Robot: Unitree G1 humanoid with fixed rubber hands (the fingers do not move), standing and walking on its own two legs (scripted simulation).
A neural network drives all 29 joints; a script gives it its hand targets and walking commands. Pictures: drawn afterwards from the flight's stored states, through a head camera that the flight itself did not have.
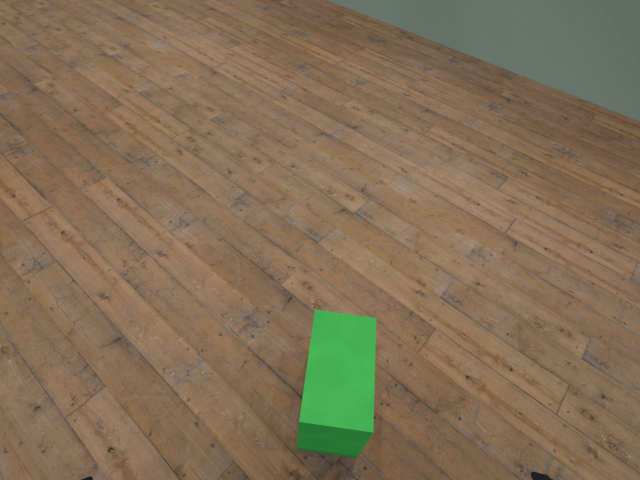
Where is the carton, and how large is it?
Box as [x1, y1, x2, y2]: [297, 310, 375, 457]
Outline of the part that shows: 315,310 299,418 297,448 356,457 372,433 373,427 375,318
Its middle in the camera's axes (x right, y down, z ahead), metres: +0.05 +0.41 +1.08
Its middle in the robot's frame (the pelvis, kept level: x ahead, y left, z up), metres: +0.46 -0.07 -0.62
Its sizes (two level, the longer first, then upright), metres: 0.295 0.172 0.281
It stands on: the floor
